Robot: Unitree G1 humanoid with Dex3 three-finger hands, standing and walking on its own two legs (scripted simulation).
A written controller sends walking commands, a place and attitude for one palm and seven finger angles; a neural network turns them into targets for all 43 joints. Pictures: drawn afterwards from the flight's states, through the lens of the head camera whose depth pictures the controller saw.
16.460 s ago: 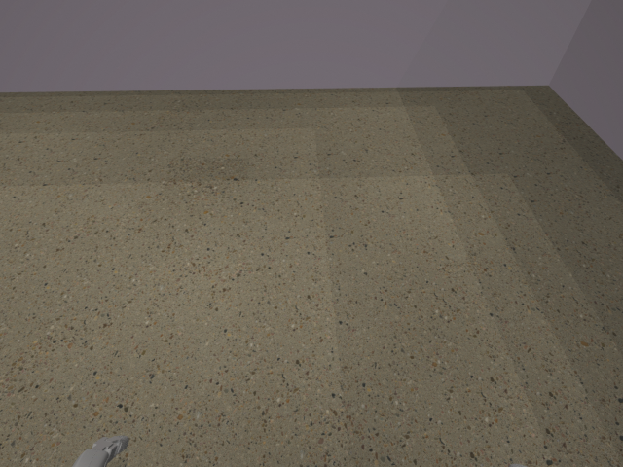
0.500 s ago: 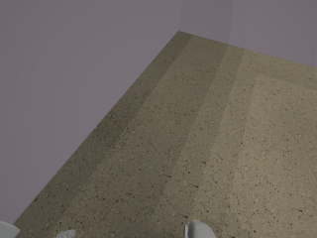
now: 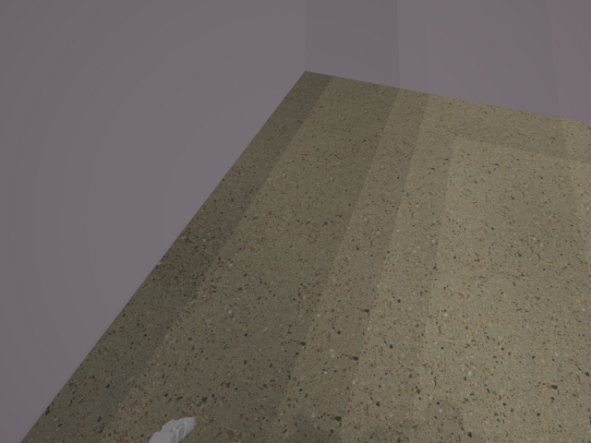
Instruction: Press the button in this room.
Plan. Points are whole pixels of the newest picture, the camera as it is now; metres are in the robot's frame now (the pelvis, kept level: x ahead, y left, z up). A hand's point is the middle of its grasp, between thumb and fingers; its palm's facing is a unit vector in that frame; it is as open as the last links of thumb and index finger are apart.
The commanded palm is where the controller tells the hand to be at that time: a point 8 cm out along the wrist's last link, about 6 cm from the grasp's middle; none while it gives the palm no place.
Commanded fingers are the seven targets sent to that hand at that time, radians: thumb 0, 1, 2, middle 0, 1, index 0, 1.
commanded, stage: turn to face it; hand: left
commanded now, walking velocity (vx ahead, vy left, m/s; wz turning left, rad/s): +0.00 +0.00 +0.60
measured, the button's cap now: out of the picture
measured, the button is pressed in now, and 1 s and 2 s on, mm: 0 0 0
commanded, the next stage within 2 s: take the last steps up to it in 1.84 s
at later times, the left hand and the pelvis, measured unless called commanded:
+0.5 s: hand out of the picture -0.01 +0.24 -0.15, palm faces +0.28 -0.91 -0.30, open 7.4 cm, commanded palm none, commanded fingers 0.00 0.90 0.90 -0.20 -0.30 -0.20 -0.30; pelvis -0.04 -0.01 +0.01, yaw +16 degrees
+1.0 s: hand out of the picture -0.15 +0.13 -0.15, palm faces +0.58 -0.77 -0.27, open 7.4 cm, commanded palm none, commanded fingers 0.00 0.90 0.90 -0.20 -0.30 -0.20 -0.30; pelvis -0.07 -0.06 +0.00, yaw +36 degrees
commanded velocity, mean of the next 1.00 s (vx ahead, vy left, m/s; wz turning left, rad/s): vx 0.00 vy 0.00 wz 0.60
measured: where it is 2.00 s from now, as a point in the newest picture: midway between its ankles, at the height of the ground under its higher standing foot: outside the picture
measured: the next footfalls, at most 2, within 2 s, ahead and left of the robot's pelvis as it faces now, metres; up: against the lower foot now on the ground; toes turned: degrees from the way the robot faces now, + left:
left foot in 0.10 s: +0.02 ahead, +0.12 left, +0.00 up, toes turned +12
right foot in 0.58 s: +0.02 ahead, -0.14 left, +0.00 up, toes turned +18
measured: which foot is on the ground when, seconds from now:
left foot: up 0.00-0.08, down 0.10-0.58, up 0.60-1.00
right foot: down 0.00-0.10, up 0.12-0.56, down 0.58-1.00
